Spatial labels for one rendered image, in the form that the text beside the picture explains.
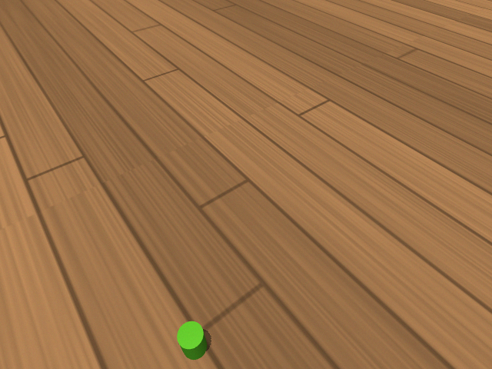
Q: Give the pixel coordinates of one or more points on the can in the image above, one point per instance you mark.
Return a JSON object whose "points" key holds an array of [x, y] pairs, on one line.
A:
{"points": [[192, 340]]}

